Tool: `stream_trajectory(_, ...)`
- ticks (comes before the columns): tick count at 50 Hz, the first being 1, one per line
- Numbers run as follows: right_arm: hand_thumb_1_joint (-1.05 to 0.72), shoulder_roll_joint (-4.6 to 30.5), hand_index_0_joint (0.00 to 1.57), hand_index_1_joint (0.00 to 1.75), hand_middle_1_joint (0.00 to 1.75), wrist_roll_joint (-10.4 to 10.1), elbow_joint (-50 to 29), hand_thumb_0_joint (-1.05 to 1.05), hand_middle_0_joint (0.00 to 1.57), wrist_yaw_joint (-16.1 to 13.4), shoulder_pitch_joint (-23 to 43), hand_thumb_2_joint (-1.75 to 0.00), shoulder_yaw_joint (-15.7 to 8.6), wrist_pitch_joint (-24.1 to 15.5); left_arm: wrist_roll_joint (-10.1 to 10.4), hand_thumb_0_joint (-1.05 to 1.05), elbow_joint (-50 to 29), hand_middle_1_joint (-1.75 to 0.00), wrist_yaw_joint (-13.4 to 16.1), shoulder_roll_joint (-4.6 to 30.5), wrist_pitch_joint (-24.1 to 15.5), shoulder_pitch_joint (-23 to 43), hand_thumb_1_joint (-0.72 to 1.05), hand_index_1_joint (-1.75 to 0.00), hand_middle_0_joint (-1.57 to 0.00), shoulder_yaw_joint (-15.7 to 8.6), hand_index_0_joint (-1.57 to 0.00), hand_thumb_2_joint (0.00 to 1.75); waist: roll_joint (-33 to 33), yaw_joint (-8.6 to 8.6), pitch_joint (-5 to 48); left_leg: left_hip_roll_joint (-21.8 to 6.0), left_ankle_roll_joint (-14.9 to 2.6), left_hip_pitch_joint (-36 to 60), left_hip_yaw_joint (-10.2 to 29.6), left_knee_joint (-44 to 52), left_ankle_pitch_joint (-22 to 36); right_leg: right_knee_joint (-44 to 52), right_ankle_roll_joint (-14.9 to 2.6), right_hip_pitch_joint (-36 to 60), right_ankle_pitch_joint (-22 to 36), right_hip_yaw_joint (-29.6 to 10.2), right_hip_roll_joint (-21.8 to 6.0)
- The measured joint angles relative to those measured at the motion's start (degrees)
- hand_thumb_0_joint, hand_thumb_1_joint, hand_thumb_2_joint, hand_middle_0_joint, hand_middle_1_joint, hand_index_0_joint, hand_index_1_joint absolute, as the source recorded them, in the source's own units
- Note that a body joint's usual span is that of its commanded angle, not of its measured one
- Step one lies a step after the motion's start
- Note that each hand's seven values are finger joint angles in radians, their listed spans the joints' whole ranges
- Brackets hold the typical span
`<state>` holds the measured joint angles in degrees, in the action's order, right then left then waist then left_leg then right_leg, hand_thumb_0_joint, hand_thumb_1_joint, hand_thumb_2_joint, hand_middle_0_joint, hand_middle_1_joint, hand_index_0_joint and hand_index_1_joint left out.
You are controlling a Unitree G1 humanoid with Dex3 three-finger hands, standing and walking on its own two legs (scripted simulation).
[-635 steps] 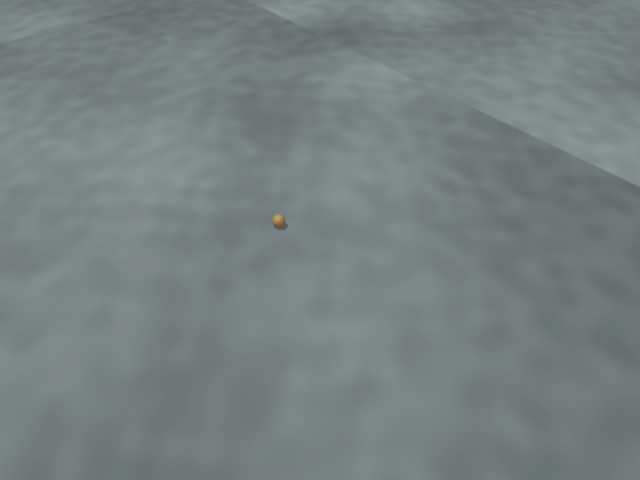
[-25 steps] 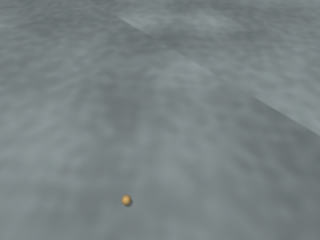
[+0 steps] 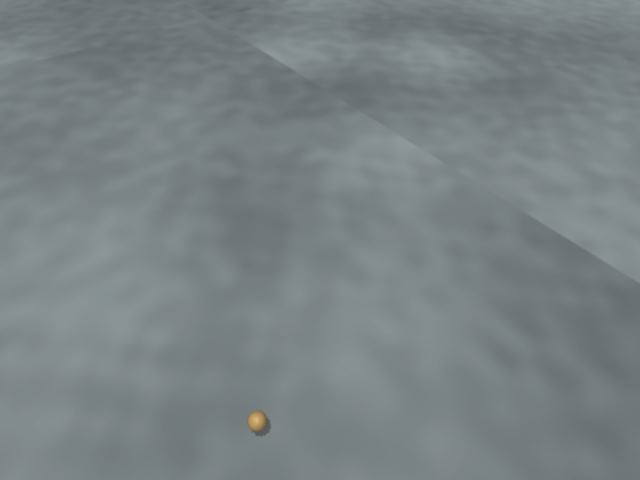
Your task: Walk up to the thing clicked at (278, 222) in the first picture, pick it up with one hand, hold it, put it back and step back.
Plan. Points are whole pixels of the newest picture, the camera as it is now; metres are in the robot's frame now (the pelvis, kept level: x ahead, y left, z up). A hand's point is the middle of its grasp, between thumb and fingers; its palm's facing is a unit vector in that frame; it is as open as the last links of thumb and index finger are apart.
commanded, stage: walk up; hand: left
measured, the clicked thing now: (257, 420) +0.41 +0.21 -0.74
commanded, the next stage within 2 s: none
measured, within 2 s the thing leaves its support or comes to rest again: neither
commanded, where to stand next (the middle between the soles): +0.04 -0.03 m, yaw +0 degrees
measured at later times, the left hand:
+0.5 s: hand (164, 475) +0.16 +0.24 -0.14, palm faces -0.04 -0.91 -0.42, open 7.4 cm
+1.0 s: hand out of the picture +0.01 +0.25 -0.15, palm faces -0.01 -0.92 -0.38, open 7.4 cm
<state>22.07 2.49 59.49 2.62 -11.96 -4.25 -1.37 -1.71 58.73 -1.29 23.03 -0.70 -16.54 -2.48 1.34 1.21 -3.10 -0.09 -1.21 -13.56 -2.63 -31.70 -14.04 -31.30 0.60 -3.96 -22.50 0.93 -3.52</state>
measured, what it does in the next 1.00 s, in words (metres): steps on the spot: right foot, then left foot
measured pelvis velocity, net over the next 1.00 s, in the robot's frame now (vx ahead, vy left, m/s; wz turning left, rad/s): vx -0.01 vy -0.03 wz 0.01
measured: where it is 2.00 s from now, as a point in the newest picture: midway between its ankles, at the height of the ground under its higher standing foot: outside the picture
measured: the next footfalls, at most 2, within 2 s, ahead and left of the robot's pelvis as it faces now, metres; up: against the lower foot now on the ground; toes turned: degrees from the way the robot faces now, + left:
right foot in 0.32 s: +0.14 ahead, -0.14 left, +0.00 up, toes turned -1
left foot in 0.62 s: +0.00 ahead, +0.11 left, +0.00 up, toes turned +2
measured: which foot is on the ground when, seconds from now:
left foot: down 0.00-0.34, up 0.36-0.60, down 0.62-0.92, up 0.94-1.00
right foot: down 0.00-0.00, up 0.02-0.30, down 0.32-0.64, up 0.66-0.88, down 0.90-1.00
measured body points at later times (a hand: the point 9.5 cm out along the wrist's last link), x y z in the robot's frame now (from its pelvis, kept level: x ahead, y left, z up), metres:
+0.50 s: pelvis +0.02 -0.02 -0.01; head +0.10 -0.04 +0.43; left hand +0.16 +0.28 -0.11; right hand +0.14 -0.33 -0.15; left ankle -0.04 +0.12 -0.64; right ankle +0.10 -0.13 -0.73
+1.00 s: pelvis -0.01 -0.03 +0.00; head +0.01 -0.03 +0.44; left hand +0.02 +0.29 -0.12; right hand +0.07 -0.35 -0.12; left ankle -0.03 +0.10 -0.70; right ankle -0.03 -0.15 -0.73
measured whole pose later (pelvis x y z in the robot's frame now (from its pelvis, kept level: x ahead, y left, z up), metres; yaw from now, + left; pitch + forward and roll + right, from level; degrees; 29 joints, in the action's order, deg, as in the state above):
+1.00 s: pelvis -0.01 -0.03 +0.00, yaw +1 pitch -4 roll -1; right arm 23.8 1.7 51.0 1.0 -13.0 -3.2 1.2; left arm -1.8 54.3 -1.2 22.3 -1.9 -17.0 -2.9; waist -1.6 1.0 -5.9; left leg -1.2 -1.8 -18.9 3.2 -52.4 -29.2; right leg -32.8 -1.7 -9.6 -19.7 0.1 1.8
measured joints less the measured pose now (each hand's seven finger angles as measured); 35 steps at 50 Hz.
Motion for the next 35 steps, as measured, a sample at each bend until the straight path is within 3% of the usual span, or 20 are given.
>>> stream_trajectory(3,-0.91,-0.45,0.20,0.30,0.30,-0.50,-2.49,0.00,0.20,-0.40,-1.15,-0.90,-0.10,-1.49,0.69,0.01,-0.22,-0.30,0.64,0.26,0.95,0.90,0.91,-0.30,-0.20,0.37,-0.20,0.89,-0.02,-1.38,-1.62,-0.06,-0.64,1.64,0.34,1.18,-1.47,-17.10,-1.98,-8.00,-5.66,-3.08,2.72)
stream_trajectory(6,-0.91,-0.92,0.20,0.30,0.30,-0.98,-3.84,0.00,0.20,-1.11,-2.66,-0.90,0.59,-1.49,1.41,0.01,-1.97,-0.30,0.88,0.84,0.62,2.08,0.91,-0.30,-0.20,0.53,-0.20,0.89,0.49,-1.70,-2.80,0.09,-0.73,3.90,0.59,4.01,-0.95,-23.37,-2.70,-14.10,-5.25,-4.41,3.66)
stream_trajectory(11,-0.91,-1.20,0.20,0.30,0.30,-1.51,-4.57,0.00,0.20,-2.45,-1.27,-0.90,1.82,0.44,2.11,0.01,-3.46,-0.30,1.47,0.79,1.01,5.26,0.91,-0.30,-0.20,0.62,-0.20,0.89,0.44,-1.82,-5.42,-0.03,-0.21,4.93,0.38,2.82,-2.62,-14.03,-1.55,-16.89,0.40,-3.19,2.05)
stream_trajectory(14,-0.91,-1.18,0.20,0.30,0.30,-2.31,-6.11,0.00,0.20,-2.84,0.38,-0.90,1.83,2.41,2.05,0.01,-4.39,-0.30,1.82,0.24,1.89,7.00,0.91,-0.30,-0.20,0.44,-0.20,0.89,-0.37,-2.10,-6.45,-0.32,0.41,3.26,0.39,-1.75,-5.48,-8.16,-1.71,-16.22,4.55,-0.99,1.86)
stream_trajectory(16,-0.91,-0.97,0.20,0.30,0.30,-3.01,-7.00,0.01,0.20,-2.99,1.59,-0.90,1.81,3.61,1.67,0.01,-5.06,-0.30,1.86,-0.05,2.08,7.84,0.91,-0.30,-0.20,0.26,-0.20,0.89,-1.01,-2.03,-6.62,-0.51,1.08,1.40,0.36,-5.97,-7.98,-4.84,-1.95,-15.40,10.59,-0.16,2.10)
stream_trajectory(17,-0.91,-0.70,0.20,0.30,0.30,-3.41,-7.20,0.01,0.20,-3.21,2.69,-0.90,1.68,4.11,1.48,0.01,-5.30,-0.30,1.88,-0.63,2.21,8.69,0.91,-0.30,-0.20,0.20,-0.20,0.89,-2.21,-2.41,-7.26,-0.97,1.02,-0.12,1.32,-8.86,-8.38,-5.76,-1.75,-15.75,9.85,0.56,2.52)
stream_trajectory(20,-0.91,-0.42,0.20,0.30,0.30,-3.68,-8.41,0.00,0.20,-3.99,5.58,-0.90,1.50,5.49,1.19,0.01,-7.83,-0.30,1.80,-1.74,2.27,11.08,0.91,-0.30,-0.20,0.81,-0.20,0.89,-2.66,-1.98,-9.24,2.83,0.52,-6.83,5.75,-25.96,-18.42,-7.15,-2.15,-17.32,8.61,0.34,1.66)
stream_trajectory(24,-0.91,0.53,0.20,0.30,0.30,-3.89,-10.09,0.00,0.20,-4.21,6.40,-0.90,1.41,5.05,0.34,0.01,-11.21,-0.30,2.20,-3.13,2.89,13.29,0.90,-0.30,-0.20,1.20,-0.20,0.89,-3.17,-1.27,-9.41,5.04,1.49,-11.35,8.33,-39.21,-18.65,-5.92,-2.43,-19.30,10.37,0.10,0.96)
stream_trajectory(26,-0.91,0.79,0.20,0.30,0.30,-3.65,-10.00,0.00,0.20,-4.19,5.83,-0.90,1.63,4.47,-0.36,0.01,-12.33,-0.30,2.35,-3.49,3.12,14.13,0.90,-0.30,-0.20,1.20,-0.20,0.89,-3.20,-1.14,-8.79,3.95,2.20,-9.99,7.61,-35.72,-17.85,-5.84,-2.41,-20.10,10.83,0.50,0.81)
stream_trajectory(29,-0.91,0.73,0.20,0.30,0.30,-2.68,-8.85,0.00,0.20,-3.81,4.16,-0.90,2.01,3.84,-0.86,0.01,-13.56,-0.30,2.09,-3.41,3.27,14.71,0.90,-0.30,-0.20,1.16,-0.20,0.89,-2.49,-1.33,-7.26,1.75,2.44,-5.25,5.14,-21.71,-17.74,-7.23,-1.93,-21.35,10.50,1.78,0.27)
stream_trajectory(32,-0.91,-0.12,0.20,0.30,0.30,-1.30,-7.00,0.00,0.20,-3.48,2.78,-0.90,1.98,3.08,0.04,0.00,-13.54,-0.30,1.55,-2.03,3.68,14.73,0.90,-0.30,-0.20,0.91,-0.21,0.89,0.56,-1.31,-6.53,2.21,1.12,-0.40,2.86,-8.59,-10.65,-10.90,-0.80,-22.98,9.32,1.59,-1.27)
stream_trajectory(33,-0.91,-0.66,0.20,0.30,0.30,-0.74,-6.53,0.00,0.20,-3.28,2.49,-0.90,2.04,3.05,0.40,0.00,-12.84,-0.30,1.58,-1.57,3.93,14.42,0.90,-0.30,-0.20,0.61,-0.20,0.89,1.92,-0.89,-6.55,2.61,0.71,-0.19,2.10,-8.68,-10.20,-12.12,-0.92,-23.35,6.95,0.12,-0.96)
stream_trajectory(35,-0.91,-0.90,0.20,0.30,0.30,-0.50,-6.23,0.00,0.20,-2.65,1.51,-0.90,2.27,2.79,0.67,0.00,-10.68,-0.30,1.83,-1.27,4.62,13.31,0.90,-0.30,-0.20,0.09,-0.20,0.89,1.64,-1.72,-5.92,1.50,0.26,-0.56,2.93,-9.13,-10.02,-18.77,-1.20,-24.18,-2.63,-2.97,2.69)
